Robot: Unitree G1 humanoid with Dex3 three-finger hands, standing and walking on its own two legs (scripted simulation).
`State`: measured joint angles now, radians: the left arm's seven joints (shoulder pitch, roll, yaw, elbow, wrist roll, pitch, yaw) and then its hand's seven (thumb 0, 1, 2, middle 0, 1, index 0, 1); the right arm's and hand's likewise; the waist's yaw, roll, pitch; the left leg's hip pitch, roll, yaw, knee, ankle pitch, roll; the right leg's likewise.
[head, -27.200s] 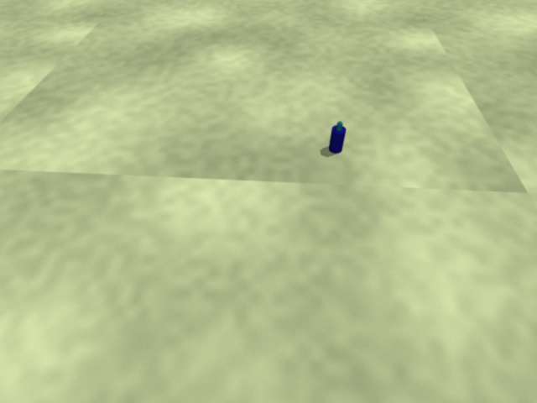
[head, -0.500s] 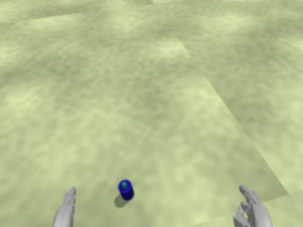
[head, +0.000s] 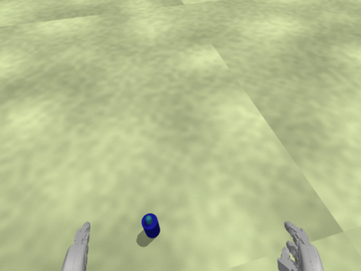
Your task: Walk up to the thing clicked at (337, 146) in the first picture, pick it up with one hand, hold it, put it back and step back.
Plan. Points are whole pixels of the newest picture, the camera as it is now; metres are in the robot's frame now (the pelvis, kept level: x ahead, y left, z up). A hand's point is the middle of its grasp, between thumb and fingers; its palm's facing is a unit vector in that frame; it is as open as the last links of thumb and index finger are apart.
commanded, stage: home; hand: left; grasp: from the side
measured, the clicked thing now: (150, 224) +0.43 +0.18 -0.63
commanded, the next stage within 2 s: stand in 0.26 s
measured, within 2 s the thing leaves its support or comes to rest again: neither
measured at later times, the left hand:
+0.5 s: hand (104, 262) +0.17 +0.19 -0.06, palm faces +0.10 -0.96 -0.28, open 16.5 cm
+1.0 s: hand out of the picture +0.12 +0.24 -0.11, palm faces -0.02 -0.94 -0.34, open 7.6 cm
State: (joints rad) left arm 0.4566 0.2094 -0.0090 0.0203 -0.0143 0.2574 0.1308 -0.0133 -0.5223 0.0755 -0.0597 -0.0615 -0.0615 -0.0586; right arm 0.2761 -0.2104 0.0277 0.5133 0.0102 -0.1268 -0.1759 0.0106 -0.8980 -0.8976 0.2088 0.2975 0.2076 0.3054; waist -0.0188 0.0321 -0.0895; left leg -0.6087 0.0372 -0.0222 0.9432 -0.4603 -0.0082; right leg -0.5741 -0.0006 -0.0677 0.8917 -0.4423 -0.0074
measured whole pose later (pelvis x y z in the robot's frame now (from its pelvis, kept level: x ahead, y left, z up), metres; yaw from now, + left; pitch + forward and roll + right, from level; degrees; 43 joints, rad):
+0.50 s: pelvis +0.01 +0.00 +0.00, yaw +0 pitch +7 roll -2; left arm 0.46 0.21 -0.01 0.02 -0.01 0.26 0.13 -0.01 -0.43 0.17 -0.12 -0.14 -0.12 -0.14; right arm 0.27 -0.21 0.03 0.52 0.01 -0.13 -0.17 0.01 -0.90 -0.90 0.21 0.30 0.21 0.31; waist -0.02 0.03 -0.09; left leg -0.60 0.04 -0.02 0.95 -0.47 0.00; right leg -0.56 0.00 -0.06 0.89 -0.45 0.00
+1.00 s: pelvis +0.00 +0.00 +0.02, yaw +0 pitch +1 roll +0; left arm 0.24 0.32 0.02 0.69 0.05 0.02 0.01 0.00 0.84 0.89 -0.21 -0.30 -0.21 -0.30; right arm 0.19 -0.30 -0.03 0.83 -0.06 -0.02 -0.01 0.01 -0.90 -0.89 0.21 0.30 0.21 0.31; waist 0.01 -0.01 0.02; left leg -0.38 0.00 0.01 0.75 -0.37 0.01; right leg -0.38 -0.03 -0.04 0.75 -0.38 0.00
